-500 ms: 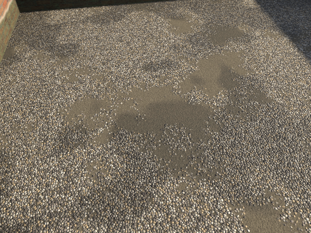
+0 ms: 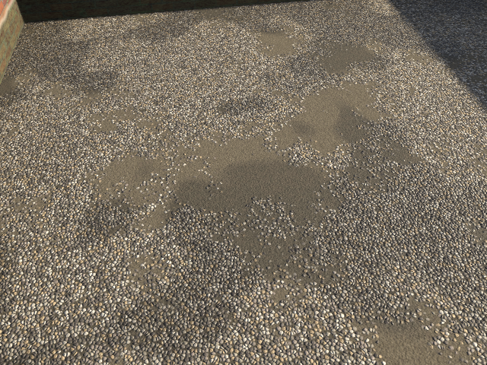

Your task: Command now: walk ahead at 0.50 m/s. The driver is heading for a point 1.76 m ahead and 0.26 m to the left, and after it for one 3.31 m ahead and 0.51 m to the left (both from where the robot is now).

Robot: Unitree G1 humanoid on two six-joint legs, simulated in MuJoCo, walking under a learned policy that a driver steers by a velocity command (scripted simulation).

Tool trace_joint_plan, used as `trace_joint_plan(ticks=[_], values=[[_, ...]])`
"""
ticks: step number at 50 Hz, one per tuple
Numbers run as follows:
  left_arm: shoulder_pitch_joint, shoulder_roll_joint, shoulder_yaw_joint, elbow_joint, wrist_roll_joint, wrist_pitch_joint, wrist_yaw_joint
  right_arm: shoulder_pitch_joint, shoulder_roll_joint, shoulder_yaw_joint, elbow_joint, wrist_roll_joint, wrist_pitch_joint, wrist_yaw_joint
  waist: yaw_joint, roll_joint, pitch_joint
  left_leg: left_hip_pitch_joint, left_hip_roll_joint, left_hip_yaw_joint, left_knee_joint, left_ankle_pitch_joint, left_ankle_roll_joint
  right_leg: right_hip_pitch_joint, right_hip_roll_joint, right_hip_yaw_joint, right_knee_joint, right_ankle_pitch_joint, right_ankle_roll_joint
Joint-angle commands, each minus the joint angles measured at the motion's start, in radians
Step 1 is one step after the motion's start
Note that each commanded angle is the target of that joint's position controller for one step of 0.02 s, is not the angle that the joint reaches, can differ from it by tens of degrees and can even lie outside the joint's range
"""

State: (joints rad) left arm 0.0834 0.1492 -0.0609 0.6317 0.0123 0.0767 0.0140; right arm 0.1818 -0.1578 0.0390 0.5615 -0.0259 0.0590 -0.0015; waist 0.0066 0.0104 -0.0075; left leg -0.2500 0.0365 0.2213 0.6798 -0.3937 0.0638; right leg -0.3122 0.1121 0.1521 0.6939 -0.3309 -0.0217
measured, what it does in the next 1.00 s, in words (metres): stands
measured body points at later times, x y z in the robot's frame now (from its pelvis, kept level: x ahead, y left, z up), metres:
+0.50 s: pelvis +0.00 +0.00 +0.00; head -0.02 -0.01 +0.45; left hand +0.20 +0.19 -0.08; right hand +0.18 -0.20 -0.08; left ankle -0.01 +0.07 -0.72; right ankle +0.02 -0.11 -0.72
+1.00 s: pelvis +0.00 +0.00 +0.02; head +0.00 +0.00 +0.47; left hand +0.16 +0.20 -0.09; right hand +0.14 -0.23 -0.09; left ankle -0.01 +0.07 -0.72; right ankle +0.03 -0.11 -0.72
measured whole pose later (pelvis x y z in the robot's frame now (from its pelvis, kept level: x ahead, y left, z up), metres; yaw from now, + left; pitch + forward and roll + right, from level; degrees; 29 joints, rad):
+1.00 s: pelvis +0.00 +0.00 +0.02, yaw -1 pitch -1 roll +0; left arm 0.16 0.17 -0.06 0.67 0.02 0.07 -0.02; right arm 0.23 -0.18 0.04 0.61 -0.04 0.08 -0.03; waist 0.00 -0.02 0.01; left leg -0.20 0.03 0.24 0.49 -0.29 0.06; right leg -0.27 0.10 0.15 0.51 -0.23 -0.03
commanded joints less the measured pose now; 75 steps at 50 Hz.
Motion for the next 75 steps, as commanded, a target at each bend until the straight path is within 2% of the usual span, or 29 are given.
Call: trace_joint_plan(ticks=[1, 4, 5, 6, 11, 12, 13, 14, 17, 18, 20, 24, 25, 26, 27, 30, 32, 36, 39, 45, 48, 54, 56, 57, 58, 62, 69, 71, 75], values=[[-0.092, 0.071, 0.02, -0.088, -0.004, -0.018, 0.007, -0.058, -0.062, -0.018, -0.089, -0.003, -0.019, -0.001, -0.004, -0.014, -0.062, 0.123, 0.083, -0.11, -0.14, 0.03, -0.03, -0.11, -0.067, 0.031, -0.119, 0.181, -0.044], [-0.138, 0.06, 0.016, -0.113, 0.006, -0.019, -0.011, -0.104, -0.065, -0.016, -0.106, 0.005, -0.01, -0.003, 0.013, -0.001, 0.016, 0.083, 0.116, -0.131, -0.13, 0.195, -0.026, -0.153, -0.068, -0.012, -0.07, 0.305, -0.038], [-0.112, 0.059, 0.017, -0.104, 0.016, -0.023, -0.014, -0.092, -0.077, -0.023, -0.101, 0.0, -0.006, -0.004, 0.019, 0.007, -0.029, 0.091, 0.127, -0.126, -0.117, 0.241, -0.022, -0.125, -0.066, -0.025, -0.063, 0.336, -0.034], [-0.063, 0.066, 0.019, -0.078, 0.0, -0.024, 0.005, -0.038, -0.073, -0.026, -0.085, -0.006, -0.018, -0.003, -0.003, -0.001, -0.135, 0.141, 0.092, -0.105, -0.127, 0.069, -0.03, -0.063, -0.066, 0.014, -0.109, 0.211, -0.042], [-0.111, 0.066, 0.018, -0.094, -0.005, -0.014, 0.006, -0.067, -0.053, -0.014, -0.091, -0.002, -0.019, 0.0, -0.006, -0.018, -0.032, 0.116, 0.079, -0.113, -0.139, 0.018, -0.031, -0.132, -0.073, 0.042, -0.131, 0.164, -0.046], [-0.141, 0.057, 0.015, -0.115, 0.004, -0.019, -0.013, -0.101, -0.059, -0.014, -0.106, 0.004, -0.009, -0.002, 0.011, -0.007, 0.016, 0.087, 0.116, -0.134, -0.127, 0.196, -0.027, -0.159, -0.068, -0.008, -0.075, 0.296, -0.039], [-0.114, 0.057, 0.017, -0.105, 0.016, -0.025, -0.016, -0.087, -0.075, -0.023, -0.1, -0.001, -0.007, -0.004, 0.017, 0.005, -0.033, 0.094, 0.129, -0.13, -0.117, 0.239, -0.022, -0.124, -0.066, -0.023, -0.068, 0.328, -0.035], [-0.065, 0.065, 0.018, -0.079, 0.001, -0.026, 0.003, -0.035, -0.072, -0.025, -0.085, -0.006, -0.019, -0.004, -0.004, -0.001, -0.136, 0.142, 0.094, -0.108, -0.129, 0.063, -0.03, -0.062, -0.067, 0.014, -0.114, 0.202, -0.042], [-0.115, 0.064, 0.017, -0.095, -0.005, -0.017, 0.006, -0.07, -0.052, -0.015, -0.092, -0.001, -0.021, -0.001, -0.006, -0.014, -0.045, 0.116, 0.078, -0.111, -0.141, 0.008, -0.031, -0.116, -0.074, 0.039, -0.131, 0.167, -0.047], [-0.146, 0.055, 0.014, -0.115, 0.003, -0.019, -0.013, -0.11, -0.057, -0.013, -0.109, 0.006, -0.008, -0.003, 0.012, -0.002, 0.018, 0.078, 0.11, -0.128, -0.127, 0.182, -0.029, -0.151, -0.071, -0.009, -0.078, 0.305, -0.039], [-0.069, 0.063, 0.017, -0.08, 0.0, -0.025, 0.003, -0.039, -0.066, -0.024, -0.087, -0.007, -0.017, -0.003, -0.005, -0.002, -0.134, 0.139, 0.09, -0.106, -0.126, 0.051, -0.032, -0.064, -0.069, 0.018, -0.118, 0.203, -0.043], [-0.117, 0.063, 0.016, -0.097, -0.006, -0.016, 0.004, -0.07, -0.051, -0.014, -0.092, -0.001, -0.02, -0.001, -0.007, -0.018, -0.032, 0.112, 0.076, -0.113, -0.139, 0.006, -0.032, -0.127, -0.077, 0.044, -0.14, 0.157, -0.047], [-0.147, 0.053, 0.013, -0.117, 0.002, -0.02, -0.015, -0.108, -0.053, -0.011, -0.109, 0.005, -0.009, -0.003, 0.011, -0.007, 0.02, 0.082, 0.112, -0.132, -0.125, 0.187, -0.029, -0.159, -0.071, -0.007, -0.082, 0.295, -0.04], [-0.119, 0.053, 0.015, -0.108, 0.015, -0.026, -0.017, -0.09, -0.069, -0.021, -0.102, -0.001, -0.007, -0.004, 0.016, 0.005, -0.033, 0.092, 0.125, -0.13, -0.116, 0.228, -0.025, -0.12, -0.068, -0.021, -0.074, 0.328, -0.036], [-0.07, 0.061, 0.017, -0.081, 0.0, -0.027, 0.001, -0.036, -0.066, -0.023, -0.085, -0.006, -0.019, -0.004, -0.005, -0.002, -0.135, 0.14, 0.092, -0.109, -0.128, 0.051, -0.032, -0.062, -0.069, 0.017, -0.121, 0.195, -0.043], [-0.152, 0.051, 0.013, -0.118, 0.003, -0.023, -0.014, -0.11, -0.052, -0.013, -0.108, 0.005, -0.01, -0.004, 0.011, -0.001, 0.009, 0.081, 0.11, -0.129, -0.126, 0.178, -0.029, -0.143, -0.073, -0.009, -0.082, 0.304, -0.041], [-0.075, 0.059, 0.015, -0.083, -0.001, -0.026, 0.001, -0.043, -0.061, -0.022, -0.088, -0.006, -0.016, -0.003, -0.005, -0.003, -0.13, 0.135, 0.086, -0.105, -0.124, 0.039, -0.035, -0.064, -0.072, 0.021, -0.124, 0.199, -0.044], [-0.117, 0.046, 0.011, -0.103, 0.0, -0.022, -0.015, -0.094, -0.044, -0.006, -0.103, 0.0, -0.009, -0.002, 0.013, -0.02, 0.021, 0.082, 0.107, -0.132, -0.135, 0.148, -0.032, -0.141, -0.081, 0.019, -0.123, 0.265, -0.045], [-0.062, 0.04, 0.011, -0.062, 0.006, -0.028, -0.025, -0.029, -0.032, 0.0, -0.074, -0.019, -0.007, -0.002, 0.008, -0.049, -0.036, 0.096, 0.11, -0.128, -0.182, 0.118, -0.048, -0.054, -0.112, 0.088, -0.229, 0.285, -0.043], [-0.029, 0.071, 0.036, -0.025, 0.009, -0.022, -0.032, 0.01, -0.087, -0.029, -0.03, -0.006, 0.0, 0.003, 0.011, -0.007, -0.043, 0.182, 0.129, -0.151, -0.253, 0.299, -0.024, -0.018, -0.126, 0.095, -0.289, 0.318, -0.038], [0.006, 0.102, 0.025, -0.042, 0.011, -0.026, -0.03, 0.049, -0.123, -0.025, -0.017, -0.022, 0.01, -0.032, -0.02, 0.016, -0.056, 0.276, 0.154, -0.174, -0.266, 0.39, 0.089, -0.116, -0.144, 0.105, -0.242, 0.28, -0.094], [0.058, 0.134, 0.05, -0.079, 0.015, 0.021, 0.02, 0.02, -0.179, -0.054, 0.012, -0.014, 0.037, -0.079, 0.0, 0.038, -0.094, 0.143, 0.197, -0.176, -0.221, 0.398, 0.154, -0.135, -0.097, 0.001, -0.045, 0.267, -0.091], [0.082, 0.124, 0.045, -0.091, 0.013, 0.027, 0.02, 0.029, -0.155, -0.042, 0.017, -0.024, 0.032, -0.084, 0.001, 0.027, -0.103, 0.077, 0.201, -0.191, -0.288, 0.022, 0.15, -0.085, -0.107, 0.012, -0.073, 0.115, -0.083], [0.089, 0.114, 0.041, -0.099, 0.008, 0.026, 0.015, 0.016, -0.135, -0.03, 0.018, -0.025, 0.026, -0.083, 0.008, -0.004, -0.062, 0.035, 0.18, -0.181, -0.325, -0.16, 0.124, -0.078, -0.117, 0.036, -0.131, 0.047, -0.078], [0.004, 0.076, 0.04, -0.087, 0.007, 0.019, 0.006, -0.058, -0.05, -0.008, -0.006, -0.005, 0.02, -0.043, 0.039, -0.076, -0.035, -0.002, 0.133, -0.133, -0.307, -0.122, 0.034, -0.032, -0.112, 0.047, -0.239, 0.087, -0.038], [0.001, 0.1, 0.036, -0.062, 0.0, 0.014, 0.002, 0.053, -0.098, -0.02, 0.029, 0.0, -0.002, 0.004, -0.019, -0.116, 0.006, 0.189, 0.047, -0.117, -0.235, -0.062, -0.033, -0.173, -0.138, 0.188, -0.408, -0.086, -0.074], [-0.059, 0.065, 0.029, -0.081, -0.005, -0.009, -0.022, -0.01, -0.097, -0.01, -0.016, 0.013, -0.02, -0.01, 0.009, 0.028, 0.067, 0.082, 0.121, -0.183, -0.279, 0.082, -0.003, -0.109, -0.065, 0.014, -0.2, 0.133, -0.046], [-0.033, 0.052, 0.024, -0.069, 0.025, -0.014, -0.026, -0.014, -0.107, -0.016, -0.023, 0.008, -0.015, -0.007, 0.023, 0.044, 0.013, 0.079, 0.138, -0.178, -0.262, 0.18, 0.008, -0.057, -0.058, -0.015, -0.183, 0.177, -0.041], [-0.067, 0.052, 0.023, -0.072, 0.021, -0.018, -0.016, -0.006, -0.091, -0.019, -0.036, 0.0, -0.011, -0.009, 0.008, 0.024, -0.046, 0.113, 0.109, -0.139, -0.19, 0.248, -0.002, -0.03, -0.06, -0.026, -0.144, 0.287, -0.049]])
